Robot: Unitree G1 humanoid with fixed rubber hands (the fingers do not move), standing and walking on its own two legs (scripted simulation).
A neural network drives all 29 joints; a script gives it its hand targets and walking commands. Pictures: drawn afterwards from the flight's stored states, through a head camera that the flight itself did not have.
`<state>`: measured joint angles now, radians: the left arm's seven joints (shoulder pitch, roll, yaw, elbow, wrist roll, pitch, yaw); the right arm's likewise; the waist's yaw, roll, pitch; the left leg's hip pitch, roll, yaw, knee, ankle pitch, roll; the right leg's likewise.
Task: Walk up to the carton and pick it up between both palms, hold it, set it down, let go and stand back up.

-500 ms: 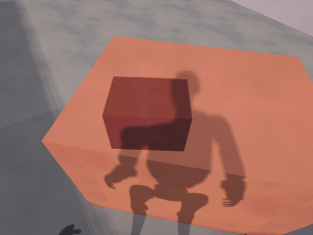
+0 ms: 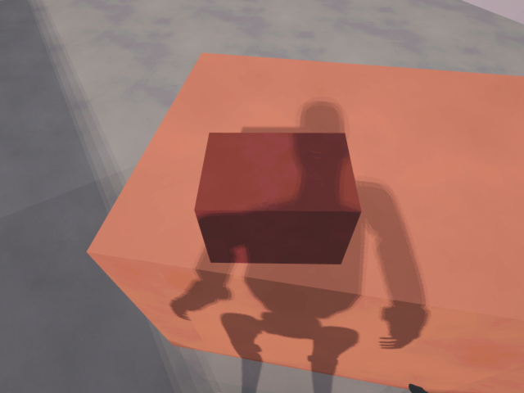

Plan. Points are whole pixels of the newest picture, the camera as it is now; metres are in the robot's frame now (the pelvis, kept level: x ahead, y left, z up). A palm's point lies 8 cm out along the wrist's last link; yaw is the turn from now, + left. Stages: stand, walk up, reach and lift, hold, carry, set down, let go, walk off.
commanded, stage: walk up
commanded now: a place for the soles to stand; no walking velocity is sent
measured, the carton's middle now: (276, 199) +0.43 -0.01 +0.02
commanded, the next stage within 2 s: none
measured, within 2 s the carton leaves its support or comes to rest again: neither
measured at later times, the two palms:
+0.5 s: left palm out of the picture +0.11 +0.28 -0.09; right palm out of the picture +0.09 -0.23 -0.10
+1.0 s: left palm out of the picture +0.05 +0.28 -0.09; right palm out of the picture +0.03 -0.24 -0.11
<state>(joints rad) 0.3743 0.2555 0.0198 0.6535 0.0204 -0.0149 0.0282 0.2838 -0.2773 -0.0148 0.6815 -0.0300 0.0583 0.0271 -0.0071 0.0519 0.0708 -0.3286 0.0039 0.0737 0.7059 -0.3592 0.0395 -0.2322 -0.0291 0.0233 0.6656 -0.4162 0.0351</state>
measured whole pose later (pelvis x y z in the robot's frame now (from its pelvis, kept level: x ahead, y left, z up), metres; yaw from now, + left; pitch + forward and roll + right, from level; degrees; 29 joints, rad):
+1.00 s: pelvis -0.03 +0.03 +0.01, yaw -5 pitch -2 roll +1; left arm 0.36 0.24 0.02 0.71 0.01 0.00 0.01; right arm 0.27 -0.29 -0.03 0.73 -0.01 0.05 0.03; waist -0.01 0.03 0.08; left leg -0.28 0.00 0.12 0.56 -0.24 0.05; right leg -0.28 -0.03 0.07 0.59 -0.28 0.04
